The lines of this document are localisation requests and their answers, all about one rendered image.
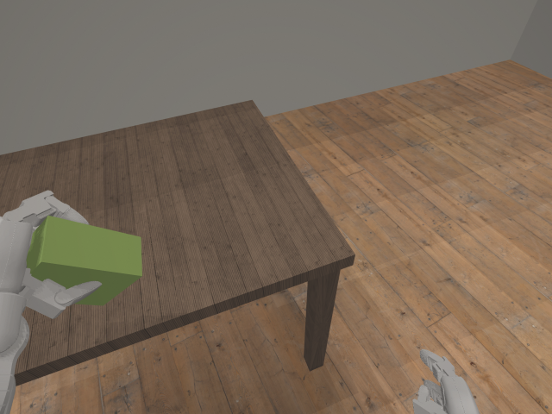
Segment right robot hand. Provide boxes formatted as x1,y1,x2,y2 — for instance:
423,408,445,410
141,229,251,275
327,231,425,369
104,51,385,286
412,349,480,414

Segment sponge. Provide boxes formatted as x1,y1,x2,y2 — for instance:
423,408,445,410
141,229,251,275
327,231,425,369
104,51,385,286
26,216,142,306

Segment left robot hand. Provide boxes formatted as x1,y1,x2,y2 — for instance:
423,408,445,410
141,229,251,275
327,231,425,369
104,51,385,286
0,190,102,319

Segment robot left forearm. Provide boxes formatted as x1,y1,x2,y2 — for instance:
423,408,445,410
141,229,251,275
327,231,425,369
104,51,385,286
0,292,29,414

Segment table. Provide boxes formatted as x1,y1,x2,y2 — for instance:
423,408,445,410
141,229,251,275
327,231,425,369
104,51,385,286
0,100,355,386

